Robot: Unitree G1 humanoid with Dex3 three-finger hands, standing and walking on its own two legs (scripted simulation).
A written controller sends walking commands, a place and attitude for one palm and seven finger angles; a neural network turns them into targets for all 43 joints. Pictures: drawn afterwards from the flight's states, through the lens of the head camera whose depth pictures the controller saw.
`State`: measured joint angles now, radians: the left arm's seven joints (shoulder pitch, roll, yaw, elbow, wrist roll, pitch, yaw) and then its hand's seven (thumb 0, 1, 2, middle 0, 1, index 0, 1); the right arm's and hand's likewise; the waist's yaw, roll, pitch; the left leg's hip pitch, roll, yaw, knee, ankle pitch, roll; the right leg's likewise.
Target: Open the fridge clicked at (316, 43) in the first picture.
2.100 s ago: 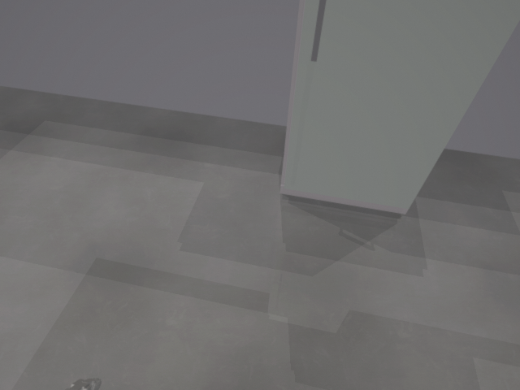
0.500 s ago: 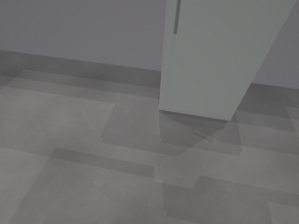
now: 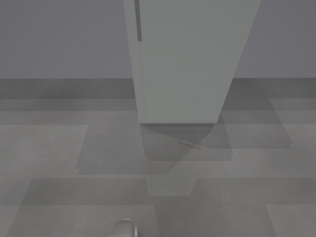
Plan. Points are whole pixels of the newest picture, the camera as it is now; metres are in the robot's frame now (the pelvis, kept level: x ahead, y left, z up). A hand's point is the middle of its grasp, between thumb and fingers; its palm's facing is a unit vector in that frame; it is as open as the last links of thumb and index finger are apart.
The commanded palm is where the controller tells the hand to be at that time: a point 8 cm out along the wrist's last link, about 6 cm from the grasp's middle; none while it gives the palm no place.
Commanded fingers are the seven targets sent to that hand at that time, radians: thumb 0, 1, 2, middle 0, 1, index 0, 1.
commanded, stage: walk to a spot facing it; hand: left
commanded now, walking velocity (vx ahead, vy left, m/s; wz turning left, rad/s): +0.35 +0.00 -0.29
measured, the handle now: out of the picture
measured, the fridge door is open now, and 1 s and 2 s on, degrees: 0 0 0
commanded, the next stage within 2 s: turn to face it in 0.48 s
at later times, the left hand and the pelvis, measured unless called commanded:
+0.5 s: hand (96, 178) +0.32 +0.25 -0.17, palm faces -0.20 -0.95 -0.22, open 7.4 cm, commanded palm none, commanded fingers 0.00 0.90 0.90 -0.20 -0.30 -0.20 -0.30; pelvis +0.18 +0.07 +0.00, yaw -16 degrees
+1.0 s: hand (119, 159) +0.41 +0.19 -0.20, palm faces -0.21 -0.97 -0.12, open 7.3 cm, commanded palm none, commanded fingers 0.00 0.90 0.90 -0.20 -0.30 -0.20 -0.30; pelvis +0.27 +0.06 -0.02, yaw -12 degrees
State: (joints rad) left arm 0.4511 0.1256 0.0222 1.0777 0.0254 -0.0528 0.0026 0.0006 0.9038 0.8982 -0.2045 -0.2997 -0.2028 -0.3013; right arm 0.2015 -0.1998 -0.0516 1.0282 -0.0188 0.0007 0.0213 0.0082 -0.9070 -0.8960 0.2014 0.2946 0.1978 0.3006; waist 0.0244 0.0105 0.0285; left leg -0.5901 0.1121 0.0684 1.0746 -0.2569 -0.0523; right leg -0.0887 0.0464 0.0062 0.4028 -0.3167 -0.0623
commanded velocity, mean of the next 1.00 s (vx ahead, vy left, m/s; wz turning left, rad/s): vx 0.06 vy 0.00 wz -0.05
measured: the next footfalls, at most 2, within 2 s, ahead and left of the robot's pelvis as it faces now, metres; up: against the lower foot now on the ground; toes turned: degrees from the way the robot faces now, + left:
left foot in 0.22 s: +0.26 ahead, +0.15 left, +0.00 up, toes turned +2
right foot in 0.66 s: +0.27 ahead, -0.10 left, +0.00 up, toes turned -28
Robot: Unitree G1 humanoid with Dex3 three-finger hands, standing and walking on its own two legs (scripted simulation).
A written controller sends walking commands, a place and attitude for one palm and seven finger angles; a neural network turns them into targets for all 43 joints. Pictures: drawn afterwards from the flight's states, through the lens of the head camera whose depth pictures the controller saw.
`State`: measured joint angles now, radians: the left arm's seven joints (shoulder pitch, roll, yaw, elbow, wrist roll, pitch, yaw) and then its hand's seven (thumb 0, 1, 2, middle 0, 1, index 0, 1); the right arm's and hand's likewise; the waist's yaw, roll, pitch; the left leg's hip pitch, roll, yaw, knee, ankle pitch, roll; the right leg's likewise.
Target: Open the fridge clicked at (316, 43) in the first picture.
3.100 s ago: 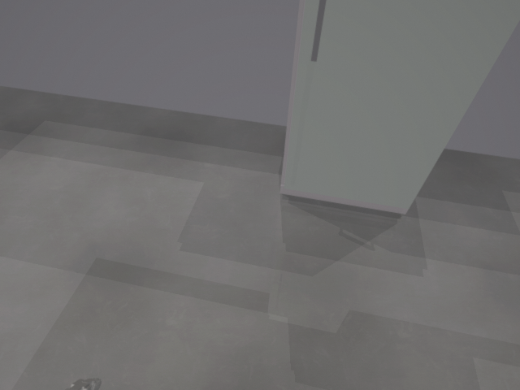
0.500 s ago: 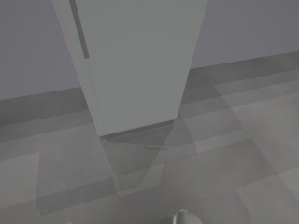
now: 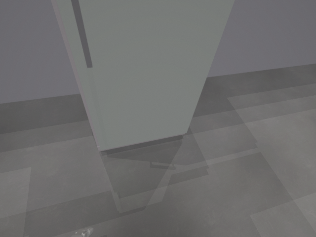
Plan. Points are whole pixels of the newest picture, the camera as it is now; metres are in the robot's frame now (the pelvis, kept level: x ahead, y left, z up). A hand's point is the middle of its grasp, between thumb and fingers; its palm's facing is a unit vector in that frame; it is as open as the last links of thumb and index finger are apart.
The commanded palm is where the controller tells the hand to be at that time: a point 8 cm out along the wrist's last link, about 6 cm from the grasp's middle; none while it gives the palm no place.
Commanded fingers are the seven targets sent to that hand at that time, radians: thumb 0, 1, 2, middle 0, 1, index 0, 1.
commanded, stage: turn to face it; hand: left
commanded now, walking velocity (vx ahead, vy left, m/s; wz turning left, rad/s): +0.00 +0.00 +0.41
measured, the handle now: out of the picture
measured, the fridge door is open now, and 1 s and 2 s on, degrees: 0 0 0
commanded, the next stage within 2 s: take the last steps up to it in 0.44 s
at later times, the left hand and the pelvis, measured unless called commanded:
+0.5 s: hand out of the picture +0.05 +0.17 -0.14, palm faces +0.20 -0.94 -0.28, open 7.4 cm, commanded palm none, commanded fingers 0.00 0.90 0.90 -0.20 -0.30 -0.20 -0.30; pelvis +0.00 -0.04 +0.01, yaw +10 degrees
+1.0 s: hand out of the picture -0.14 +0.10 -0.16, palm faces +0.37 -0.92 -0.14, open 7.4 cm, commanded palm none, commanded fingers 0.00 0.90 0.90 -0.20 -0.30 -0.20 -0.30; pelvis +0.02 -0.02 +0.02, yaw +15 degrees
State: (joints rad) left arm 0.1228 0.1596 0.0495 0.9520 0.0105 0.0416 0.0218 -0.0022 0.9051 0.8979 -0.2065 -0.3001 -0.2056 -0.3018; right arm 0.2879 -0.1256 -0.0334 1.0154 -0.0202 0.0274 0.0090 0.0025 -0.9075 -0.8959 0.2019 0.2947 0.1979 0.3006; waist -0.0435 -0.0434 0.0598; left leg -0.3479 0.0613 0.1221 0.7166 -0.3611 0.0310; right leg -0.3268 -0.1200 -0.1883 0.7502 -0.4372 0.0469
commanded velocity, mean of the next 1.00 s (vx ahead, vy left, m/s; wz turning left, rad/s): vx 0.14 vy -0.02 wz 0.14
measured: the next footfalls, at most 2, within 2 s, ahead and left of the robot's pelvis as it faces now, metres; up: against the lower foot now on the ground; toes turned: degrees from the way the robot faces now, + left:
right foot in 0.46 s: +0.05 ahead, -0.14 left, +0.00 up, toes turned +6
left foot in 0.94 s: +0.00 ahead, +0.09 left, +0.00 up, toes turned +23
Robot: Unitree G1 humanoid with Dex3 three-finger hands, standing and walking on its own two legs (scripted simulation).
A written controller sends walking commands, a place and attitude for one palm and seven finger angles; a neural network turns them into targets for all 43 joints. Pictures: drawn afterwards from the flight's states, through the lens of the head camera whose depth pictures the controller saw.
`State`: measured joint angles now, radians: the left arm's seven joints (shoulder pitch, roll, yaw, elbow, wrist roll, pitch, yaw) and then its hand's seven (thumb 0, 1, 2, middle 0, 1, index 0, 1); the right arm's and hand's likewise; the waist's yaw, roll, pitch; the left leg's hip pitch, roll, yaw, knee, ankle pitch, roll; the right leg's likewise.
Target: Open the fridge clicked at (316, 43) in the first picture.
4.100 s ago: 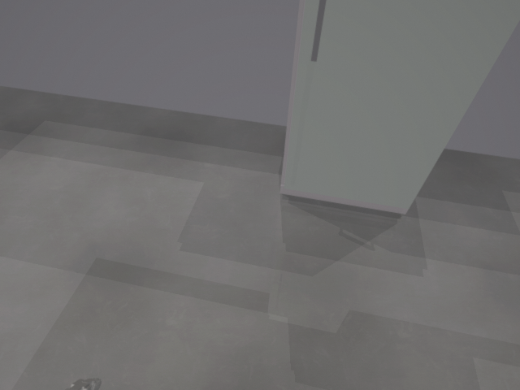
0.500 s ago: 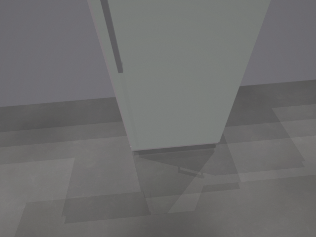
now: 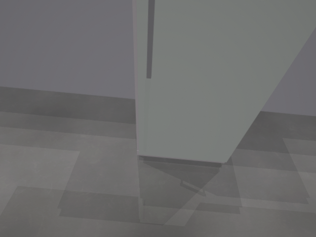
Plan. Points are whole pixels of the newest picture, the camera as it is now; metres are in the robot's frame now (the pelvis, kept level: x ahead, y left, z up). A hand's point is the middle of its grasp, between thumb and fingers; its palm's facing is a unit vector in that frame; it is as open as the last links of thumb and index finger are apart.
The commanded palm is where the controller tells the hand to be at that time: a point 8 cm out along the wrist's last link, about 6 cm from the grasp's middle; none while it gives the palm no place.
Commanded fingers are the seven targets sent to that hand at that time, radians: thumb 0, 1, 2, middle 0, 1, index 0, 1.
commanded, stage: take the last steps up to it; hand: left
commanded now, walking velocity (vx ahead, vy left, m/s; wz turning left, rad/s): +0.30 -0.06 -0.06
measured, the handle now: (151, 13) +0.71 +0.12 +0.25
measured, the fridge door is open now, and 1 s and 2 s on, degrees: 0 0 0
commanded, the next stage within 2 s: come to a stop and stand still in 0.48 s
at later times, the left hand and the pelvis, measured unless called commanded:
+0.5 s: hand (127, 197) +0.27 +0.12 -0.16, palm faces -0.02 -0.97 -0.23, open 7.3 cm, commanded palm none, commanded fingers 0.00 0.90 0.90 -0.20 -0.30 -0.20 -0.30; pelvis +0.15 -0.06 -0.01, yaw -2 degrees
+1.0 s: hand (123, 212) +0.22 +0.12 -0.18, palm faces +0.02 -0.97 -0.24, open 7.4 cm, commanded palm none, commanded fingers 0.00 0.90 0.90 -0.20 -0.30 -0.20 -0.30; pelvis +0.20 -0.06 +0.00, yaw -4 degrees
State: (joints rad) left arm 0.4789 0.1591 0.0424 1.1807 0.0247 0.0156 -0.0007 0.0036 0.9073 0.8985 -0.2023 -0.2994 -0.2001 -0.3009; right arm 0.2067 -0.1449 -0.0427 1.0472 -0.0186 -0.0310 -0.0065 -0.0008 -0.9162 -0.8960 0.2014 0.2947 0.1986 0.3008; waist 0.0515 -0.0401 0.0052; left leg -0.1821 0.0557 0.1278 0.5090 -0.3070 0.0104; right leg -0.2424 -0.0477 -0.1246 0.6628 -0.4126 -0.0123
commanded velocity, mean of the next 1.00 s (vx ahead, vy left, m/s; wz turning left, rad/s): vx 0.03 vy -0.03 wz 0.00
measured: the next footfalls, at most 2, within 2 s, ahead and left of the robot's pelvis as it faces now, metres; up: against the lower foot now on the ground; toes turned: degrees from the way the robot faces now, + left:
right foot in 0.36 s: +0.25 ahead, -0.16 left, +0.00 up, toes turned -10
left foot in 0.72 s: +0.33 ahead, +0.06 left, +0.00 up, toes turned +5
